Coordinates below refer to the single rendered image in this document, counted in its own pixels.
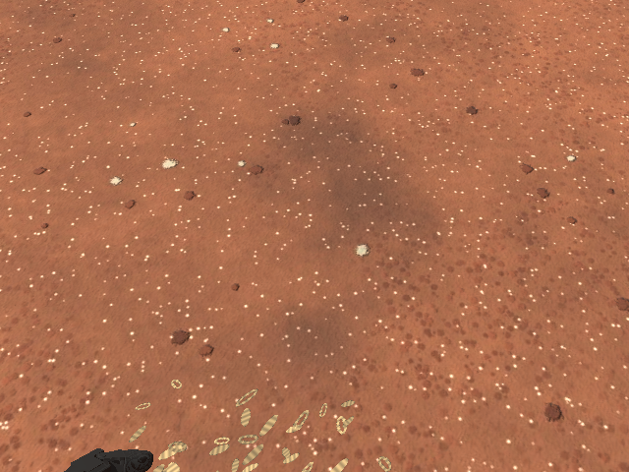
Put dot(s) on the left robot hand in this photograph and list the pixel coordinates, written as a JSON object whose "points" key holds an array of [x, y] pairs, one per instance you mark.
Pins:
{"points": [[131, 460]]}

